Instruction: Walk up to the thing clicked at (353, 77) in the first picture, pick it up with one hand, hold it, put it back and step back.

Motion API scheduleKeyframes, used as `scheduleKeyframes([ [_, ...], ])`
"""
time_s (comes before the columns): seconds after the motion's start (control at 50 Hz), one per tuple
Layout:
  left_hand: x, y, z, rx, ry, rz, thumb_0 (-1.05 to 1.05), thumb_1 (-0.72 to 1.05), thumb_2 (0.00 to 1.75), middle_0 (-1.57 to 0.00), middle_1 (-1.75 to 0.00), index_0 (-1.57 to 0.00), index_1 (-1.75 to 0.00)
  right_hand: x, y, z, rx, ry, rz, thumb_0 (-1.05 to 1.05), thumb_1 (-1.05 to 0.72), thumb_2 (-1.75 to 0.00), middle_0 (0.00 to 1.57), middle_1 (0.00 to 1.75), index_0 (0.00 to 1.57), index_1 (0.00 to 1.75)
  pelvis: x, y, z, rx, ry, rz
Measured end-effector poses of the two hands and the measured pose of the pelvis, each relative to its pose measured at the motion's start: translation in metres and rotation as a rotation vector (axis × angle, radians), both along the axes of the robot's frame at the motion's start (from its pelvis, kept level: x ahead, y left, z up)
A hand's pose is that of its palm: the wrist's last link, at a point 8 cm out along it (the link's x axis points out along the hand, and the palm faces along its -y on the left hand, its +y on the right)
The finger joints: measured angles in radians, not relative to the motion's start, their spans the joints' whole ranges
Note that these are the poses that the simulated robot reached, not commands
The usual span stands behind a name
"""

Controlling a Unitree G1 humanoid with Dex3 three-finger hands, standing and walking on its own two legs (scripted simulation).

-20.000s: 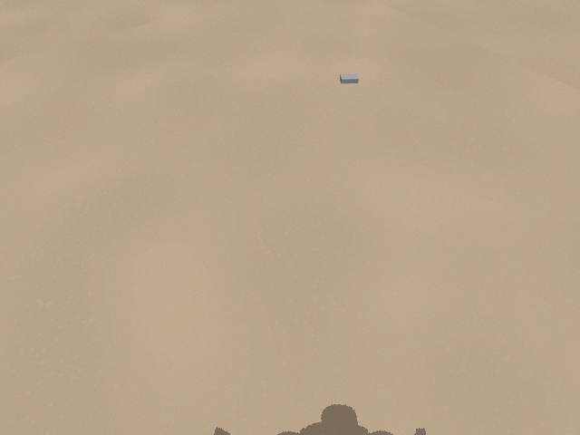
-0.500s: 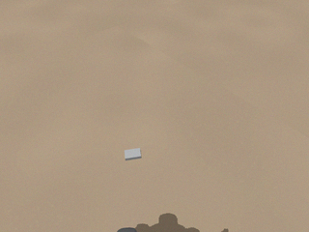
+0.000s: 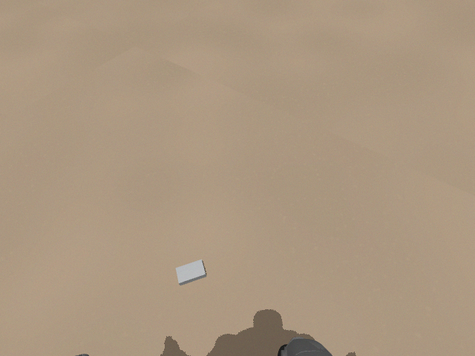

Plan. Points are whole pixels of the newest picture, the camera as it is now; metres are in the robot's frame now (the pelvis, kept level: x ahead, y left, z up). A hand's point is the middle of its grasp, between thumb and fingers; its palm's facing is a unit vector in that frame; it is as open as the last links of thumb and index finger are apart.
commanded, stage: walk up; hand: left
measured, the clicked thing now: (191, 272) +0.52 +0.24 -0.74
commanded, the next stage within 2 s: none
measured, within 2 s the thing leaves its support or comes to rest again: neither
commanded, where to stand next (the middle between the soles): +0.14 +0.00 m, yaw +2 degrees
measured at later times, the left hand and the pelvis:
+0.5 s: hand (120, 333) +0.19 +0.26 -0.17, palm faces +0.01 -0.94 -0.33, open 7.4 cm; pelvis +0.10 +0.00 +0.00, yaw +2 degrees
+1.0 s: hand out of the picture +0.10 +0.26 -0.13, palm faces +0.02 -0.90 -0.44, open 7.4 cm; pelvis +0.05 -0.02 +0.00, yaw +3 degrees
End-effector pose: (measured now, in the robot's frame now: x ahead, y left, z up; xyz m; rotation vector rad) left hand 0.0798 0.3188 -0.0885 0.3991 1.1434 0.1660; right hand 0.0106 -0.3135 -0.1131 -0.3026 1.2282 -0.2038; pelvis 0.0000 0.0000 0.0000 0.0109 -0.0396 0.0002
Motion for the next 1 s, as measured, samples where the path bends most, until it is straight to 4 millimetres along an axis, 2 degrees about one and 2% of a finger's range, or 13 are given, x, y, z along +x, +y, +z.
scheduleKeyframes([
  [0.06,0.038,-0.017,0.007,-0.002,-0.083,-0.009,0.0,0.91,0.89,-0.2,-0.3,-0.2,-0.3,0.031,-0.005,-0.005,0.011,0.01,0.014,0.01,-0.9,-0.9,0.2,0.3,0.21,0.3,0.021,-0.01,0.0,-0.002,-0.006,0.008],
  [0.1,0.054,-0.026,0.013,-0.012,-0.121,0.003,0.0,0.91,0.89,-0.2,-0.3,-0.2,-0.3,0.054,-0.006,-0.001,0.016,0.0,0.035,0.01,-0.9,-0.9,0.2,0.3,0.21,0.3,0.035,-0.014,0.006,0.016,-0.009,0.001],
  [0.18,0.07,-0.035,0.019,-0.02,-0.114,0.015,0.0,0.91,0.89,-0.2,-0.3,-0.2,-0.3,0.101,-0.009,0.011,0.012,-0.066,0.05,0.01,-0.9,-0.9,0.2,0.3,0.21,0.3,0.06,-0.016,0.014,0.015,-0.006,-0.01],
  [0.26,0.081,-0.035,0.01,-0.019,-0.07,0.012,0.0,0.91,0.89,-0.2,-0.3,-0.2,-0.3,0.135,-0.01,0.017,-0.016,-0.099,0.055,0.0,-0.9,-0.9,0.2,0.3,0.2,0.3,0.079,-0.013,0.014,-0.005,-0.001,-0.011],
  [0.38,0.101,-0.02,-0.023,-0.052,-0.056,0.051,0.0,0.9,0.89,-0.21,-0.3,-0.2,-0.3,0.163,-0.001,0.012,-0.079,-0.063,0.089,0.0,-0.9,-0.9,0.2,0.3,0.2,0.3,0.101,-0.002,-0.005,-0.028,-0.006,0.022],
  [0.44,0.108,-0.015,-0.037,-0.063,-0.036,0.09,0.0,0.91,0.89,-0.2,-0.3,-0.2,-0.3,0.171,0.007,0.013,-0.089,-0.05,0.099,0.0,-0.9,-0.9,0.2,0.3,0.2,0.3,0.102,0.0,-0.008,-0.012,-0.011,0.027],
  [0.52,0.103,-0.016,-0.041,-0.067,0.011,0.095,0.0,0.91,0.89,-0.2,-0.3,-0.2,-0.3,0.185,0.011,0.02,-0.088,-0.081,0.106,0.0,-0.9,-0.9,0.2,0.3,0.21,0.3,0.098,-0.002,-0.004,-0.028,-0.003,0.025],
  [0.6,0.086,-0.016,-0.039,-0.049,0.046,0.095,0.0,0.91,0.89,-0.2,-0.3,-0.2,-0.3,0.198,0.007,0.021,-0.083,-0.128,0.121,0.0,-0.9,-0.9,0.2,0.3,0.21,0.3,0.09,-0.007,-0.004,-0.031,0.011,0.01],
  [0.7,0.056,-0.02,-0.035,0.013,0.071,0.1,0.0,0.91,0.89,-0.2,-0.3,-0.2,-0.3,0.203,-0.008,0.008,-0.054,-0.179,0.127,0.0,-0.9,-0.9,0.2,0.3,0.21,0.3,0.076,-0.02,-0.014,-0.023,0.003,-0.011],
  [0.74,0.04,-0.025,-0.029,0.032,0.073,0.114,0.0,0.91,0.89,-0.2,-0.3,-0.2,-0.3,0.198,-0.013,0.0,-0.034,-0.174,0.114,0.0,-0.9,-0.9,0.2,0.3,0.21,0.3,0.071,-0.025,-0.014,-0.064,-0.022,0.01],
  [0.84,0.01,-0.031,-0.007,0.06,0.094,0.125,0.0,0.91,0.89,-0.2,-0.3,-0.2,-0.3,0.178,-0.015,-0.003,0.016,-0.125,0.075,0.0,-0.9,-0.9,0.2,0.3,0.21,0.3,0.067,-0.029,-0.001,0.004,-0.011,-0.005],
  [0.92,0.006,-0.026,0.002,0.069,0.083,0.122,0.0,0.91,0.89,-0.21,-0.3,-0.2,-0.3,0.158,-0.014,-0.005,0.02,-0.078,0.074,0.0,-0.9,-0.9,0.2,0.3,0.2,0.3,0.06,-0.025,0.004,0.009,0.005,0.018],
  [1.0,0.012,-0.016,-0.005,0.056,0.043,0.128,0.0,0.9,0.89,-0.21,-0.3,-0.2,-0.3,0.137,-0.006,-0.01,0.002,-0.017,0.096,0.0,-0.9,-0.9,0.2,0.3,0.2,0.3,0.051,-0.019,0.0,0.023,0.005,0.048],
])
